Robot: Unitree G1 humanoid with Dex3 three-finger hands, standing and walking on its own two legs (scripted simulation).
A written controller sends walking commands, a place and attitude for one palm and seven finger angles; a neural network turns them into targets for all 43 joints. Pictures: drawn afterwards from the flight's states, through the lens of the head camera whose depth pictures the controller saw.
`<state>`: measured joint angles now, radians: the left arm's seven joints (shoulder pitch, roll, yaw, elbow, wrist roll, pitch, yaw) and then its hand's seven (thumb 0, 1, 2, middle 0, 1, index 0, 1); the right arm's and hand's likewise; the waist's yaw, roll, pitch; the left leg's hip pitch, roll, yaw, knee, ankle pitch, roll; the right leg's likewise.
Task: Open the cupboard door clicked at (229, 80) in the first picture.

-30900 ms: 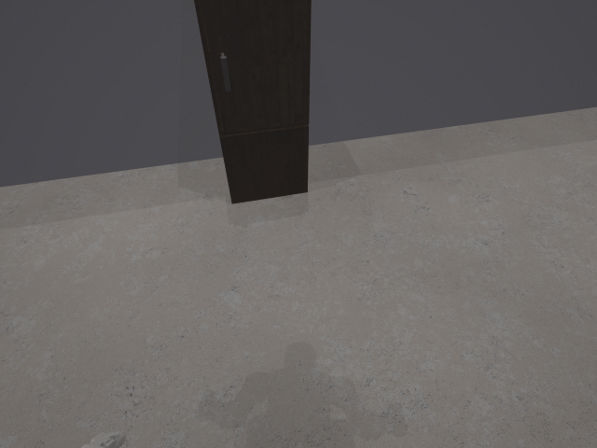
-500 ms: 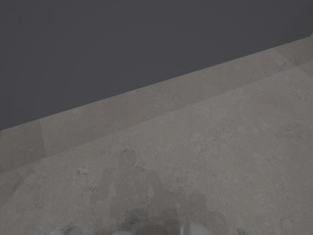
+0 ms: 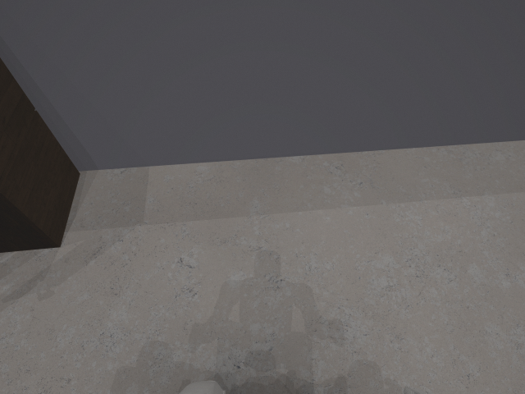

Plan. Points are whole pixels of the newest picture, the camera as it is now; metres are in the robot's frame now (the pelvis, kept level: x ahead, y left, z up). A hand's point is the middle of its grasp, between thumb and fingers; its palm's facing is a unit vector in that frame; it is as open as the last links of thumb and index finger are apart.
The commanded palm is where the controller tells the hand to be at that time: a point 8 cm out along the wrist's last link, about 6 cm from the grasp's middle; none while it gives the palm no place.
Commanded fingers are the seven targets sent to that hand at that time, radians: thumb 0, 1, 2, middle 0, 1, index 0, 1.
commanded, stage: turn to face it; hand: left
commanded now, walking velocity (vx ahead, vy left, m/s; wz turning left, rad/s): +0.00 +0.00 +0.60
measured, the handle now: out of the picture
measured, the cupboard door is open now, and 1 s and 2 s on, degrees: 41 41 41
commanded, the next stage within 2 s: take the last steps up to it in 1.46 s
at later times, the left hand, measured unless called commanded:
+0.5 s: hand out of the picture +0.09 +0.21 -0.15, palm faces +0.27 -0.91 -0.30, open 7.4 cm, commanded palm none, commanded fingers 0.00 0.90 0.90 -0.20 -0.30 -0.20 -0.30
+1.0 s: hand out of the picture -0.08 +0.20 -0.19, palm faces +0.59 -0.77 -0.25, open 7.4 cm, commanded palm none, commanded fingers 0.00 0.90 0.90 -0.20 -0.30 -0.20 -0.30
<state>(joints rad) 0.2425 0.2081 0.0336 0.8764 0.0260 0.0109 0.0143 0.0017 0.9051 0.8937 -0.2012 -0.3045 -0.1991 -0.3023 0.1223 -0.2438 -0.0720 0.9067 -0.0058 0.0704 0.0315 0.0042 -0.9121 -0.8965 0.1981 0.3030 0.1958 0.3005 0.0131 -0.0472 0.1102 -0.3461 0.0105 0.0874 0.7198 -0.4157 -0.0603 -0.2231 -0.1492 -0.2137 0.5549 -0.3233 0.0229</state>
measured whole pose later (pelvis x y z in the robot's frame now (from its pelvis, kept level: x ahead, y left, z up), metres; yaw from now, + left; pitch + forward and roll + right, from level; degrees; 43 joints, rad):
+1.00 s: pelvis +0.01 -0.01 -0.01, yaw +35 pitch +0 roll -1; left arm 0.21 0.28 0.07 0.92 0.02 0.07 0.02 0.01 0.91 0.89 -0.20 -0.30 -0.20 -0.30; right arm 0.10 -0.23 -0.05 0.87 -0.02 0.02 0.01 0.00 -0.91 -0.90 0.20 0.30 0.20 0.30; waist 0.02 -0.06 0.11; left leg -0.34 -0.02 0.02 0.61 -0.29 0.05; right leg -0.45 -0.11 -0.05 1.10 -0.51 0.08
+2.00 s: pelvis +0.04 +0.05 +0.01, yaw +56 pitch +0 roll -1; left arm 0.20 0.24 0.06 0.98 0.03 0.01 -0.02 0.01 0.91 0.89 -0.20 -0.30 -0.19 -0.30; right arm 0.31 -0.16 -0.01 1.01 -0.01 -0.04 -0.01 0.00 -0.91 -0.90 0.20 0.30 0.20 0.30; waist 0.02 -0.03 0.04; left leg -0.09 -0.07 0.02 0.33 -0.25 0.10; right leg -0.55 -0.11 -0.04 1.09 -0.30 0.04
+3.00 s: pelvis +0.16 +0.39 +0.00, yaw +57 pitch +0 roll +1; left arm 0.30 0.17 0.05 1.06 0.02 -0.01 0.00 0.00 0.91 0.89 -0.20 -0.30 -0.19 -0.30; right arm 0.18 -0.15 -0.04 0.98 -0.01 -0.08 -0.03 -0.02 -0.95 -0.90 0.20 0.30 0.20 0.30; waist 0.05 -0.05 0.05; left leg -0.23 -0.03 0.16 0.43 -0.21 0.08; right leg -0.51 -0.11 -0.06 1.15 -0.34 0.00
